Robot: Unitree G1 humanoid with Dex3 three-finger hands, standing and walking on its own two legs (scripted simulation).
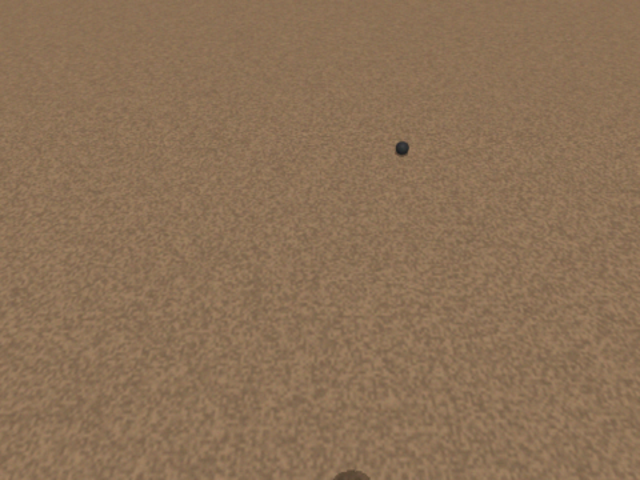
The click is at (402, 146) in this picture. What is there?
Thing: free ball
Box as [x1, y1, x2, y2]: [396, 141, 408, 154]
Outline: 401,141 396,145 396,151 400,154 403,154 407,151 408,145 405,142
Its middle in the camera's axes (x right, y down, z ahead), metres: +0.42 -0.47 +2.05
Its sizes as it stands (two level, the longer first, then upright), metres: 0.068 0.068 0.068
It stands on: the floor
